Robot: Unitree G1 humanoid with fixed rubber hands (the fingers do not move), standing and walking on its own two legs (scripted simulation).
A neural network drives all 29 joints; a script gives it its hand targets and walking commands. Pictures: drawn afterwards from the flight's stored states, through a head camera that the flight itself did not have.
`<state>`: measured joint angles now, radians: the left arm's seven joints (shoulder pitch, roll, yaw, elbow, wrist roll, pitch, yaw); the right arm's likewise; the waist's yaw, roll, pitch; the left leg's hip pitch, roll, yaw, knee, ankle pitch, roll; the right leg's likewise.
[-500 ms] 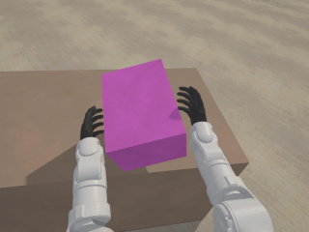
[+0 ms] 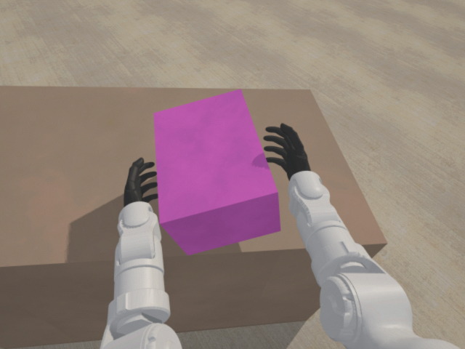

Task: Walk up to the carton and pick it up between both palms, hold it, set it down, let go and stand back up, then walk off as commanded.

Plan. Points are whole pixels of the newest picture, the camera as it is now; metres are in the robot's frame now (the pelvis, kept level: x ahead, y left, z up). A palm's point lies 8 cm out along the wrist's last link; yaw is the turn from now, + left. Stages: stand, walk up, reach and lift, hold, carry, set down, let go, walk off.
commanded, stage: set down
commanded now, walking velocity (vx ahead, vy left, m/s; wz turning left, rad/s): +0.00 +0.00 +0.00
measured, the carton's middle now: (215, 170) +0.47 +0.08 +0.02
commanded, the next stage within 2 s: none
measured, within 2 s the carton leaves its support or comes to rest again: neither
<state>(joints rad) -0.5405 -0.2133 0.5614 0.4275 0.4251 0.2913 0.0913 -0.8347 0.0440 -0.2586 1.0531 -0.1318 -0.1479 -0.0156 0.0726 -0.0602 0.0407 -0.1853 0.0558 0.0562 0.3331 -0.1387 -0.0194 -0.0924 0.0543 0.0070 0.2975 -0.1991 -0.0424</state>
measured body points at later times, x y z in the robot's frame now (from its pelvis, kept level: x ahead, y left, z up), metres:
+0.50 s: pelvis +0.02 -0.01 +0.00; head +0.06 +0.00 +0.45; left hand +0.37 +0.21 +0.05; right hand +0.46 -0.06 +0.09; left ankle +0.02 +0.13 -0.75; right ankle -0.03 -0.09 -0.75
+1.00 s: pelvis +0.02 -0.01 +0.00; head +0.06 +0.00 +0.45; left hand +0.36 +0.22 +0.04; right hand +0.47 -0.05 +0.10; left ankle +0.02 +0.13 -0.75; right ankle -0.03 -0.09 -0.75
